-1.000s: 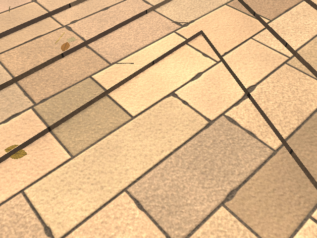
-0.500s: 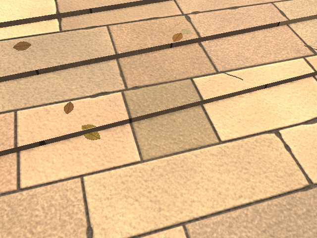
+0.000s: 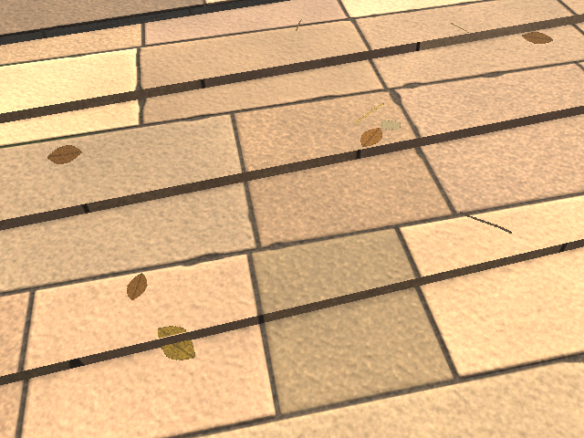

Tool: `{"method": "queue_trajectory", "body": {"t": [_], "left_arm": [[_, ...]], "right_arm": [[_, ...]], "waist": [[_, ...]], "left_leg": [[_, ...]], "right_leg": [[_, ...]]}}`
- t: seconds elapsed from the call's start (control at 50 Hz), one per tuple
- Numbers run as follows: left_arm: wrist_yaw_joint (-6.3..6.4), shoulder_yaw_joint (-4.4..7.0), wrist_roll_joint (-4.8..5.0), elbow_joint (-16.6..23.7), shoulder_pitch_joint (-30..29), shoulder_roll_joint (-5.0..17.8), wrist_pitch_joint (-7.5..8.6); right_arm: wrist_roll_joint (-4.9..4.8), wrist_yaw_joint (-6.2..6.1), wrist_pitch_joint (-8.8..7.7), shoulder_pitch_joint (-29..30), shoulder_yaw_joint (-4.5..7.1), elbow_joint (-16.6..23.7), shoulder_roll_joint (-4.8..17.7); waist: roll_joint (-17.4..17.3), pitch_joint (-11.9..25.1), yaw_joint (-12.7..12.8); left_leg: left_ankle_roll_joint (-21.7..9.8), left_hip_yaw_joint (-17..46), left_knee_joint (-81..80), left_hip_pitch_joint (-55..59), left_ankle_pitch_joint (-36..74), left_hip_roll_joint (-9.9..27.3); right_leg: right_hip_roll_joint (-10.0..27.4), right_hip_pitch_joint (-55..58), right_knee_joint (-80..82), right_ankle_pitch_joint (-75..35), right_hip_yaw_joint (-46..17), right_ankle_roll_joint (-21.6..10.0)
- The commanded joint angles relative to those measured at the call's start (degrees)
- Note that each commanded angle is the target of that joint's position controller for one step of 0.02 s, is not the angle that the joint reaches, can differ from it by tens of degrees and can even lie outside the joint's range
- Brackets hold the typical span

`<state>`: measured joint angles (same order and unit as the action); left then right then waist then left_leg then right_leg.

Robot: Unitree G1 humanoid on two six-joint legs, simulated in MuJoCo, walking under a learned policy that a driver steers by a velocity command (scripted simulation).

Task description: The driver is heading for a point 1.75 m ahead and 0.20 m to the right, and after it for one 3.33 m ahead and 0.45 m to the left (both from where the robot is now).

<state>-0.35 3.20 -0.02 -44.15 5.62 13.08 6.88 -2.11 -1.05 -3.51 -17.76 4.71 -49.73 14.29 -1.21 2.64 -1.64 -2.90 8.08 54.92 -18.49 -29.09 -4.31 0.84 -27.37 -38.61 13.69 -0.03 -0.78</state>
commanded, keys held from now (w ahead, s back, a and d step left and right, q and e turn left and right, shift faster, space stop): w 1.00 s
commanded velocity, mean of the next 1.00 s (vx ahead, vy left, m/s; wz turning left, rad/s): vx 0.50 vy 0.00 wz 0.06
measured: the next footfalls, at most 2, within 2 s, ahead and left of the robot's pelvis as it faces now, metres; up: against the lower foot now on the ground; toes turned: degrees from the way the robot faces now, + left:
left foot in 0.46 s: +0.38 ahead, +0.14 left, +0.00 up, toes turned +3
right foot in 0.96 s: +0.69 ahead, -0.10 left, +0.00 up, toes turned -1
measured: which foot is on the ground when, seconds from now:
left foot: up 0.00-0.44, down 0.46-0.98, up 1.00-1.00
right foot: down 0.00-0.46, up 0.48-0.94, down 0.96-1.00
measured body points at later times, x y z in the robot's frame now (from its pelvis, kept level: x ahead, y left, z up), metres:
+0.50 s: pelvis +0.26 +0.03 +0.01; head +0.29 +0.04 +0.46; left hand +0.21 +0.30 -0.13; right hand +0.49 -0.19 -0.08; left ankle +0.34 +0.13 -0.72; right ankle +0.09 -0.11 -0.68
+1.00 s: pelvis +0.53 +0.00 +0.00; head +0.57 -0.01 +0.45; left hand +0.75 +0.24 -0.09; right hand +0.50 -0.27 -0.14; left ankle +0.35 +0.13 -0.69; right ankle +0.65 -0.09 -0.72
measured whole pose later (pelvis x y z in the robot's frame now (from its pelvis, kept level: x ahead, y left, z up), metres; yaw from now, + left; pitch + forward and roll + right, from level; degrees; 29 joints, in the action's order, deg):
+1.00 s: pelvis +0.53 +0.00 +0.00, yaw +1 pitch +2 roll +1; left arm -1.9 3.1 0.5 -47.3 -0.4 13.4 5.4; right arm -0.7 -0.6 -3.2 -21.5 3.7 -58.5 14.5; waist 0.0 -1.6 -3.5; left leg -0.7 -0.5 35.5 -2.5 -27.8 0.4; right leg 0.5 -28.4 -31.8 5.5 2.3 -3.9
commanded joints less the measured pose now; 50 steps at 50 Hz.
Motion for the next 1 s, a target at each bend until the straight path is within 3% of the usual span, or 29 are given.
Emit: {"method": "queue_trajectory", "body": {"t": [0.02, 0.04, 0.06, 0.1, 0.18, 0.22, 0.3, 0.36, 0.4, 0.42, 0.44, 0.46, 0.48, 0.5, 0.52, 0.54, 0.56, 0.58, 0.64, 0.7, 0.74, 0.78, 0.86, 0.92, 0.94, 0.96, 0.98, 1.0], "left_arm": [[-0.47, 3.11, 0.21, -1.5, 15.1, 9.2, 0.08], [-0.47, 2.66, 0.02, -0.6, 10.4, 8.0, -0.22], [-0.43, 2.30, -0.21, -0.3, 7.6, 6.9, -0.37], [-0.40, 2.07, -0.35, -1.2, 7.3, 5.8, -0.45], [0.57, 2.58, 0.45, -4.4, 12.7, 7.3, -0.28], [0.93, 2.67, 0.94, -5.6, 14.5, 7.7, -0.56], [1.22, 2.93, 1.55, -8.0, 18.1, 8.6, -0.99], [1.20, 3.13, 1.71, -9.9, 19.9, 8.9, -1.56], [1.29, 3.51, 1.92, -10.5, 19.1, 10.1, -2.02], [1.35, 3.53, 2.05, -10.5, 17.8, 10.5, -2.25], [1.32, 3.19, 2.03, -10.2, 16.8, 9.8, -2.36], [1.33, 2.47, 1.18, -8.7, 14.7, 8.5, -2.17], [0.97, 0.29, 0.58, -7.3, 19.4, 1.8, -0.96], [0.48, 1.10, 1.49, -8.4, 18.8, 5.6, 0.49], [0.23, 2.05, 2.69, -7.0, 14.3, 8.9, 1.18], [0.45, 2.05, 2.57, -6.5, 10.8, 9.0, 1.21], [0.88, 2.23, 1.67, -6.2, 9.0, 8.1, 0.94], [1.19, 2.52, 1.13, -6.2, 9.2, 7.5, 0.29], [1.35, 2.10, 0.72, -5.7, 9.3, 4.3, -1.50], [1.17, 1.70, 0.18, -3.4, 2.9, 3.9, -1.85], [0.67, 1.19, 0.48, -2.4, -1.4, 3.2, -1.75], [0.18, 0.83, 0.87, -1.5, -5.5, 3.3, -1.79], [-1.07, 0.51, 1.27, 0.7, -11.1, 4.3, -1.82], [-1.75, 1.11, 1.19, 0.4, -8.4, 6.4, -1.49], [-1.67, 1.91, 0.99, -0.9, -3.5, 7.9, -1.38], [-1.33, 3.30, 0.76, -4.0, 6.1, 10.4, -1.43], [-0.77, 4.44, 0.09, -6.1, 16.8, 15.1, -1.53], [-1.34, 4.58, 0.17, -7.1, 18.4, 17.2, -1.60]], "right_arm": [[-0.04, 0.18, -1.83, 4.9, 1.16, 5.5, 5.9], [1.19, 0.01, -1.57, 6.8, 1.13, 5.8, 5.4], [1.50, -0.01, -1.24, 6.1, 1.33, 5.7, 4.9], [1.50, 0.21, -0.53, 4.9, 1.21, 4.8, 3.5], [2.01, 0.38, -0.44, 10.4, 0.49, 5.7, 1.4], [1.76, 0.77, -0.62, 14.2, 0.02, 6.4, 0.5], [1.01, 1.58, -0.91, 20.5, -0.55, 7.6, 0.5], [0.73, 2.48, -1.47, 24.1, -0.78, 8.8, 0.9], [0.75, 2.85, -1.94, 22.9, -0.38, 8.7, 2.4], [1.02, 2.76, -2.07, 18.9, 0.32, 7.5, 3.7], [1.26, 2.48, -2.06, 10.7, 1.70, 4.7, 6.2], [1.85, 1.94, -2.07, -1.1, 3.13, 2.0, 10.4], [2.25, 1.74, -1.67, -6.5, 4.05, 0.6, 15.5], [1.76, 1.62, -1.36, -7.6, 2.69, 0.3, 11.0], [1.61, 1.46, -1.28, -1.8, 1.63, 1.2, 7.9], [1.69, 1.51, -1.24, 2.5, 1.08, 2.2, 6.2], [2.11, 1.77, -1.43, 5.7, 0.65, 2.5, 4.9], [2.44, 1.92, -1.78, 7.3, 0.19, 2.4, 3.5], [1.94, 1.86, -2.48, 5.6, 0.41, 0.4, 4.5], [1.86, 1.02, -2.40, 3.6, 0.71, -1.0, 6.5], [1.60, 0.87, -2.32, 2.2, 0.65, -1.8, 7.0], [1.28, 0.83, -2.40, -0.1, 0.61, -3.0, 7.5], [0.86, 0.66, -1.76, -4.0, 0.75, -5.6, 8.2], [0.79, 0.35, -0.74, -3.5, 1.08, -6.2, 9.2], [0.72, 0.29, -0.40, -2.3, 1.09, -5.9, 9.5], [1.03, 0.20, -0.12, -1.8, 0.61, -5.6, 8.4], [2.37, 0.08, -0.12, -2.7, -0.36, -4.0, 6.4], [1.76, 0.80, -1.37, -10.1, -2.31, -4.7, -0.7]], "waist": [[9.6, -1.9, 6.5], [5.9, -3.6, 4.6], [6.9, -3.0, 2.5], [8.9, -1.5, 1.3], [6.0, -1.2, 2.5], [6.6, -1.4, 3.6], [7.0, -4.0, 5.8], [7.2, -5.8, 6.6], [8.2, -5.2, 4.8], [8.3, -2.9, 2.1], [7.2, 2.2, -1.7], [3.4, 10.1, -6.7], [-11.6, 16.7, -4.9], [-12.1, 19.1, -5.6], [-9.5, 10.7, -4.6], [-5.5, 6.3, -3.2], [-2.7, 2.3, -1.5], [-3.1, 0.7, 0.4], [-3.2, -1.4, 2.4], [-1.8, -3.3, 1.5], [-2.0, -4.2, 0.5], [-2.0, -5.1, -0.9], [-2.2, -6.5, -2.2], [-3.3, -4.6, 0.5], [-3.5, -1.6, 3.4], [-2.5, 3.8, 7.5], [5.7, 12.7, 10.1], [20.2, 19.2, 6.1]], "left_leg": [[-2.4, 0.9, 21.1, -37.3, 3.6, 3.7], [-2.3, -1.4, 16.5, -33.5, 8.8, 6.5], [-1.9, -1.3, 11.9, -28.7, 12.1, 8.6], [-0.9, -3.6, 7.7, -22.5, 16.1, 9.1], [0.5, -4.9, -5.6, -23.4, 24.7, 9.2], [1.1, -6.0, -12.8, -21.4, 29.2, 8.5], [1.9, -7.7, -21.4, -18.6, 31.2, 7.1], [0.5, -8.7, -25.1, -18.1, 27.0, 6.5], [-1.3, -9.6, -27.6, -13.7, 23.4, 5.4], [-2.5, -11.2, -29.6, -6.5, 23.5, 3.7], [-4.3, -11.5, -30.1, 6.1, 24.7, 2.8], [-7.9, -2.1, -27.8, 24.4, 25.8, 11.1], [-16.4, 23.0, -32.1, 44.0, 19.1, 25.2], [-17.6, 31.8, -36.9, 43.5, 14.8, 26.8], [-14.9, 22.5, -37.6, 36.8, 15.8, 24.3], [-12.9, 15.1, -39.1, 28.4, 19.2, 21.4], [-11.9, 11.1, -41.5, 20.7, 22.4, 19.4], [-11.1, 8.1, -43.3, 15.8, 26.0, 17.7], [-11.9, 3.6, -46.3, 10.4, 31.8, 17.1], [-11.1, -0.1, -47.5, 9.8, 34.6, 16.2], [-9.7, -2.8, -47.9, 8.9, 34.0, 14.7], [-8.9, -4.0, -48.2, 9.4, 31.8, 14.2], [-8.1, -3.3, -45.6, 17.2, 31.3, 17.6], [-6.6, -3.3, -39.8, 21.3, 41.6, 18.9], [-5.6, -4.7, -33.8, 21.0, 50.5, 17.5], [-4.1, -6.8, -22.6, 16.9, 54.1, 14.5], [-1.9, -9.9, -3.1, 4.0, 35.8, 10.3], [1.1, -6.8, 14.1, -16.8, -2.5, 0.6]], "right_leg": [[20.2, 30.6, 23.8, 22.0, -37.8, -12.1], [17.1, 23.9, 24.2, 14.6, -29.9, -10.7], [15.3, 19.5, 24.9, 7.8, -25.2, -9.8], [12.3, 15.8, 27.2, -0.7, -17.9, -9.1], [12.0, 19.5, 28.9, -13.7, -10.9, -9.7], [11.1, 20.3, 29.2, -14.3, -7.9, -9.1], [11.6, 22.5, 29.2, -12.1, -6.0, -9.3], [13.6, 26.3, 26.9, -14.0, -6.8, -9.2], [14.7, 28.0, 23.5, -21.3, -6.7, -8.4], [13.6, 27.6, 19.0, -30.7, -5.2, -7.5], [11.0, 24.7, 10.1, -38.5, -2.8, -6.2], [8.2, 13.3, -5.4, -30.1, -0.3, -3.9], [-1.3, -10.2, -27.2, 2.7, 1.6, 0.0], [-0.9, -16.4, -36.0, 17.7, -5.9, -0.4], [2.5, -20.6, -37.9, 13.7, -5.7, -1.2], [5.2, -18.6, -35.5, 8.6, -4.1, -1.4], [6.6, -16.2, -31.4, 5.2, -3.5, -1.2], [7.9, -12.7, -28.6, 3.1, -3.9, -1.0], [8.5, -10.7, -22.8, 0.1, -3.0, 0.1], [8.0, -12.7, -11.7, -9.2, -2.4, 1.0], [6.6, -10.3, -3.8, -15.8, -1.4, 0.8], [5.0, -7.9, 1.8, -19.7, -0.3, 0.5], [4.1, -8.8, 7.0, -17.5, -0.8, -1.1], [2.1, -2.7, 9.1, -10.3, 0.6, -3.2], [0.2, 4.7, 10.2, -9.4, 2.3, -4.3], [-0.2, 17.8, 10.1, -10.6, 2.3, -5.9], [11.4, 36.0, 8.9, -14.1, -11.2, -9.5], [22.3, 51.5, 17.4, -3.0, -38.2, -18.3]]}}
